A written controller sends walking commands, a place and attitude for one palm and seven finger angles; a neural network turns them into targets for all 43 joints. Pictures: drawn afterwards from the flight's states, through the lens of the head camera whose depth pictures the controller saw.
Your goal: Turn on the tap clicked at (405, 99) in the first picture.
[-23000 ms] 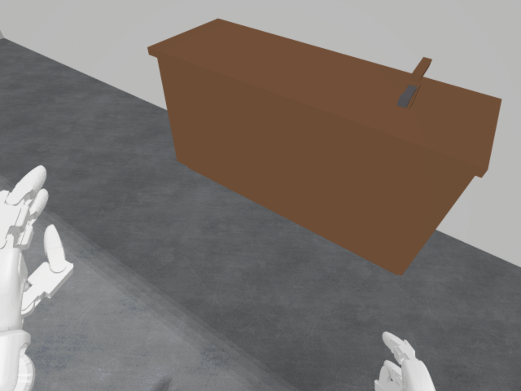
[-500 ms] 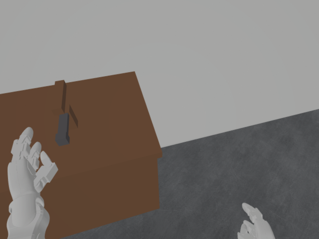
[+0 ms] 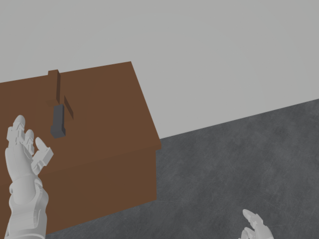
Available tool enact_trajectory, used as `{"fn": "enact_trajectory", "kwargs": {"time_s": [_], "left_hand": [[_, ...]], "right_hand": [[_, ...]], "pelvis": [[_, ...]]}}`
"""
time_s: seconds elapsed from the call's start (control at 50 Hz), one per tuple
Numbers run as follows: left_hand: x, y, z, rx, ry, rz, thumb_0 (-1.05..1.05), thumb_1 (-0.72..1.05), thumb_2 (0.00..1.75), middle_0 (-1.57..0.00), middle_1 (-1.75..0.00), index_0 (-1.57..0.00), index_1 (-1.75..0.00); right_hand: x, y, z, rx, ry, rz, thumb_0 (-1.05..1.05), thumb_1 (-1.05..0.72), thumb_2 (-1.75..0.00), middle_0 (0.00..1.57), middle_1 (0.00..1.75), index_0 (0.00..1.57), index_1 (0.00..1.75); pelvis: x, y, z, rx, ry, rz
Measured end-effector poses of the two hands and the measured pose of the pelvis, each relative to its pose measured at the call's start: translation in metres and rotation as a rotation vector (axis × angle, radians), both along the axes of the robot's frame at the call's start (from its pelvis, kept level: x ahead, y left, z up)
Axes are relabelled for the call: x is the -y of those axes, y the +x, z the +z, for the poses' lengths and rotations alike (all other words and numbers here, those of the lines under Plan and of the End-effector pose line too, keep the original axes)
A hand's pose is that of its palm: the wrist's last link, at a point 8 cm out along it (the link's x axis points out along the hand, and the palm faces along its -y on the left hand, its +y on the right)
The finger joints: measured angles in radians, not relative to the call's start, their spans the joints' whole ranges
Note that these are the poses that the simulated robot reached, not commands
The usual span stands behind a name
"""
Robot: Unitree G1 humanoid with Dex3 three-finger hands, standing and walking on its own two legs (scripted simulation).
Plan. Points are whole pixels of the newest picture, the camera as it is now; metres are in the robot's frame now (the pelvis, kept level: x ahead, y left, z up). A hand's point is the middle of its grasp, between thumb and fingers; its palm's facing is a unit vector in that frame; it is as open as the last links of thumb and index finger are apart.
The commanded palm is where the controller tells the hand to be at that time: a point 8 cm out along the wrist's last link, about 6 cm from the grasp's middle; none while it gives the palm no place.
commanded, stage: reach beside the lever's end, fingers flat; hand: left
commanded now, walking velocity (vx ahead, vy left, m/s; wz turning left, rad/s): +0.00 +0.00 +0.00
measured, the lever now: (58, 131) +0.37 +0.30 +0.05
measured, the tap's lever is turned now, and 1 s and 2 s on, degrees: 0 0 15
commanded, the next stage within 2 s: push the lever round in 0.74 s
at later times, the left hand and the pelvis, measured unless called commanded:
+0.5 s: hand (51, 141) +0.34 +0.31 +0.05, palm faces +0.54 -0.84 -0.11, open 7.8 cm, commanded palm +0.28 +0.34 +0.05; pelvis +0.01 +0.01 -0.01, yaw -1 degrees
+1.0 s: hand (54, 141) +0.34 +0.30 +0.05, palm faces +0.53 -0.84 -0.09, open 7.8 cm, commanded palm +0.29 +0.33 +0.05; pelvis +0.00 +0.01 -0.01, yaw +0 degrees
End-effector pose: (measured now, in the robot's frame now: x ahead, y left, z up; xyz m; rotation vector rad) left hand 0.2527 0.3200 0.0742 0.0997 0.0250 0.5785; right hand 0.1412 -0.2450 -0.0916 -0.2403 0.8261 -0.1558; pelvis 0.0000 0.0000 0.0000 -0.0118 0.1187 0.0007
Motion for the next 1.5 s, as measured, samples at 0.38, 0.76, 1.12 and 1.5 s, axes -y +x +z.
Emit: {"fn": "enact_trajectory", "kwargs": {"time_s": [0.38,0.76,1.12,1.5], "left_hand": [[-0.023,0.039,-0.022,0.000,-0.003,0.005,0.01,0.90,0.90,-0.15,-0.16,-0.15,-0.15],[-0.028,0.020,-0.023,0.025,0.012,0.028,0.01,0.90,0.90,-0.15,-0.15,-0.15,-0.15],[-0.011,0.040,-0.022,0.008,-0.002,0.001,0.02,0.91,0.90,-0.15,-0.15,-0.15,-0.15],[-0.002,0.040,-0.025,0.015,-0.008,0.018,0.00,0.94,0.92,-0.15,-0.15,-0.15,-0.15]], "right_hand": [[0.009,-0.032,-0.018,-0.137,-0.039,-0.045,0.01,-0.91,-0.90,0.21,0.30,0.20,0.29],[-0.004,-0.016,-0.017,-0.115,-0.023,-0.026,0.01,-0.91,-0.90,0.21,0.30,0.20,0.29],[-0.005,-0.015,-0.014,-0.103,-0.006,-0.023,0.00,-0.91,-0.90,0.21,0.30,0.20,0.30],[0.003,-0.022,-0.021,-0.142,-0.014,-0.025,0.01,-0.91,-0.90,0.21,0.30,0.20,0.29]], "pelvis": [[-0.006,0.000,-0.012,-0.069,-0.014,-0.007],[-0.012,0.005,-0.012,-0.063,-0.023,-0.002],[-0.011,0.006,-0.011,-0.067,-0.019,-0.008],[-0.005,0.004,-0.013,-0.068,-0.018,0.003]]}}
